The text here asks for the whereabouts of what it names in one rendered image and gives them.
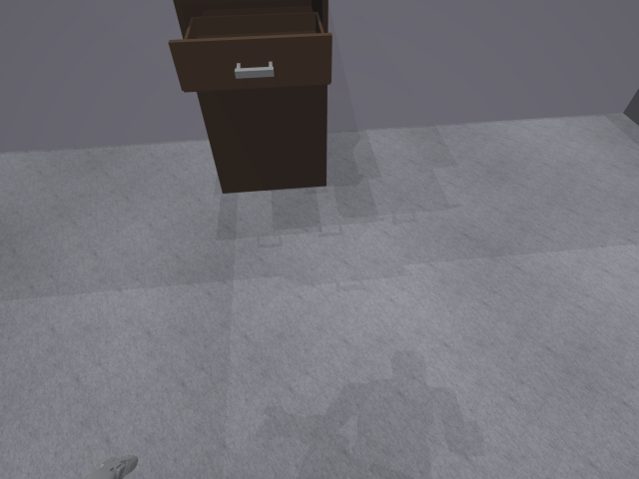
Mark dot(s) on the drawer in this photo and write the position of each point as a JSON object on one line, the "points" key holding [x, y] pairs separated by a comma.
{"points": [[207, 57]]}

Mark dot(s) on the handle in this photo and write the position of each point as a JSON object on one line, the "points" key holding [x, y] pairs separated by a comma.
{"points": [[254, 72]]}

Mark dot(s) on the cabinet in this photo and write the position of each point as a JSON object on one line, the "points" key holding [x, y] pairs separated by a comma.
{"points": [[268, 138]]}

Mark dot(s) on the left robot hand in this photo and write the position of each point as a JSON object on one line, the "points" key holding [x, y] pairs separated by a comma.
{"points": [[115, 468]]}

